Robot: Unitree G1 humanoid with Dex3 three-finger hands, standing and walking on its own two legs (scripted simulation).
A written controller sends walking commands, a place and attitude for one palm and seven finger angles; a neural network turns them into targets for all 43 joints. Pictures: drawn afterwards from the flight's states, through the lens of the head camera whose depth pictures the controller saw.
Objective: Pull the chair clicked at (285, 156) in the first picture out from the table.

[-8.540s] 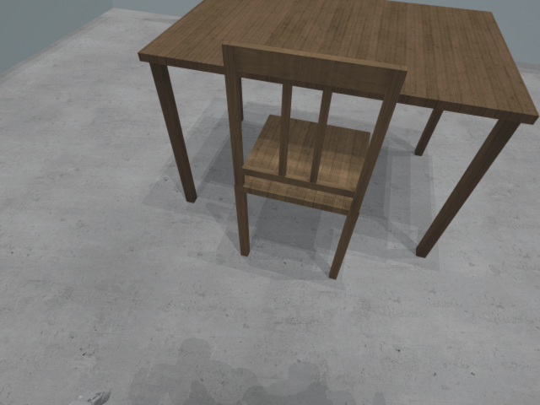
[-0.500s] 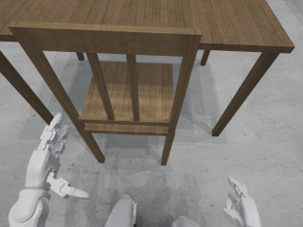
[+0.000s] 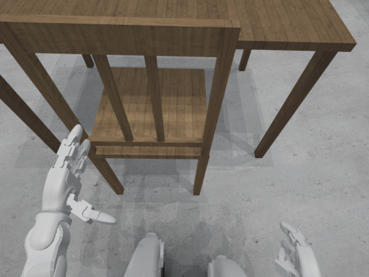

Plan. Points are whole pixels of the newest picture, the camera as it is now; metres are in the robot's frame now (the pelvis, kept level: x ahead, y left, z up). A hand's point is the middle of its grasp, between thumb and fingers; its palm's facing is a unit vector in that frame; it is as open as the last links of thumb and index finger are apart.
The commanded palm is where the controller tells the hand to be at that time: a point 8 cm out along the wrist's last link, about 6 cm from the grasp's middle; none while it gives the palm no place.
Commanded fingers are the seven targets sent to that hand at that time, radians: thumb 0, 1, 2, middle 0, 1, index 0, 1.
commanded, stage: aim the fingers beside a spindle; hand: left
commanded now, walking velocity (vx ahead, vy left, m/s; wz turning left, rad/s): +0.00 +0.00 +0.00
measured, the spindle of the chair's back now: (117, 105) +0.50 +0.20 +0.02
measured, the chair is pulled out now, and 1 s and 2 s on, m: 0.00 0.00 0.00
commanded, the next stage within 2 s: none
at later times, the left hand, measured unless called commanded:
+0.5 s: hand (110, 171) +0.32 +0.18 +0.02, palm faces +0.04 -1.00 -0.05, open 16.9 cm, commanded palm +0.31 +0.22 +0.02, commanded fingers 0.00 -0.50 0.30 -0.06 -0.08 -0.06 -0.08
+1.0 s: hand (120, 162) +0.35 +0.16 +0.02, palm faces +0.05 -1.00 -0.07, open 16.9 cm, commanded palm +0.32 +0.21 +0.00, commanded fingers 0.00 -0.50 0.30 -0.06 -0.08 -0.06 -0.08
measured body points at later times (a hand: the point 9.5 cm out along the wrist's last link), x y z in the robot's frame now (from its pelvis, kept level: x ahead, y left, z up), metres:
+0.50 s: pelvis -0.01 +0.01 -0.01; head +0.09 +0.02 +0.43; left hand +0.32 +0.23 +0.02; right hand +0.15 -0.24 -0.11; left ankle +0.08 +0.12 -0.64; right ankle -0.03 -0.11 -0.64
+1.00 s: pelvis -0.01 +0.00 -0.02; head +0.10 +0.00 +0.42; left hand +0.34 +0.22 +0.02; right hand +0.13 -0.25 -0.14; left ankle +0.08 +0.12 -0.64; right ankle -0.03 -0.11 -0.64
